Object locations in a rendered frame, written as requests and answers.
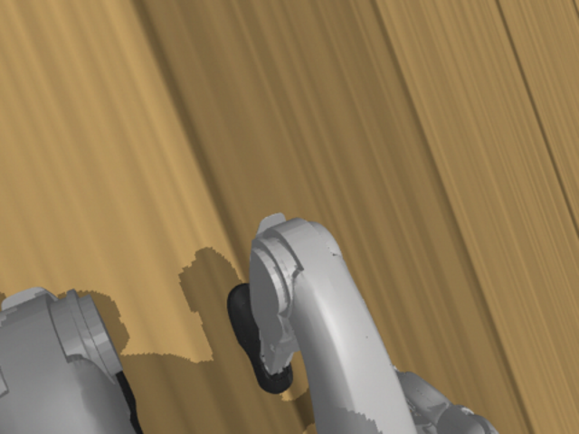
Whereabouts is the right robot arm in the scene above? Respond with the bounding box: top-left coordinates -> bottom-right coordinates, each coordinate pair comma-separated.
436,405 -> 499,434

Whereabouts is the right robot foot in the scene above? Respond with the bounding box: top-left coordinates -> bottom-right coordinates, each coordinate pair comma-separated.
227,283 -> 293,394

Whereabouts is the right robot hand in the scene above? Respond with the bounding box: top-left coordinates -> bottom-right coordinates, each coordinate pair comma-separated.
393,365 -> 454,434

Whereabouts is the left robot foot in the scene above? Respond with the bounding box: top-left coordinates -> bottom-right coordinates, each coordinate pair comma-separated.
115,371 -> 144,434

